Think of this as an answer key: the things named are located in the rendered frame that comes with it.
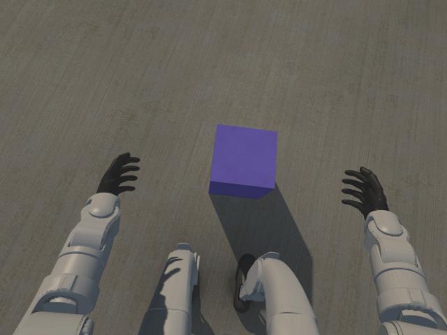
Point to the left robot upper arm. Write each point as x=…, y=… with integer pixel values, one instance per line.
x=50, y=323

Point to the right robot upper arm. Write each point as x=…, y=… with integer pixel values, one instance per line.
x=394, y=327

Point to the robot right thigh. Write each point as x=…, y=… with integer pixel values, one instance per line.
x=288, y=311

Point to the robot left hand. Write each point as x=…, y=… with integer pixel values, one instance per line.
x=112, y=178

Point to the robot right hand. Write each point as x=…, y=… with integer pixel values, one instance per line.
x=372, y=196

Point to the left robot forearm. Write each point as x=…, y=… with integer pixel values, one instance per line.
x=72, y=287

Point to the robot right foot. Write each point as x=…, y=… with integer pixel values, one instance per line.
x=244, y=265

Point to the carton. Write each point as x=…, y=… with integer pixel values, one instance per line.
x=244, y=162

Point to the right robot forearm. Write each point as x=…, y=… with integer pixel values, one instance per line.
x=403, y=293

